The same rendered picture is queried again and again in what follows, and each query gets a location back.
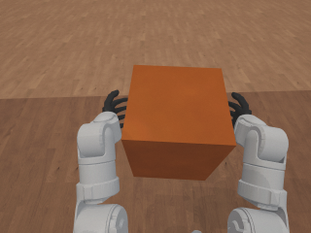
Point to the carton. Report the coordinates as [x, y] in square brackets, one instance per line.
[177, 122]

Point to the right robot forearm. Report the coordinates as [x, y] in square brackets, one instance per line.
[265, 158]

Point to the robot left upper arm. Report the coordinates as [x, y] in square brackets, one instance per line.
[102, 218]

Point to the robot right upper arm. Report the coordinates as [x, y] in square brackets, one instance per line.
[246, 220]

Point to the left robot hand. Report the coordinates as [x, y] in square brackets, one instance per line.
[109, 105]

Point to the left robot forearm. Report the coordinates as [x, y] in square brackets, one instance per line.
[96, 159]

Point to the right robot hand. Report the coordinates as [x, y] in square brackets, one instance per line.
[241, 110]

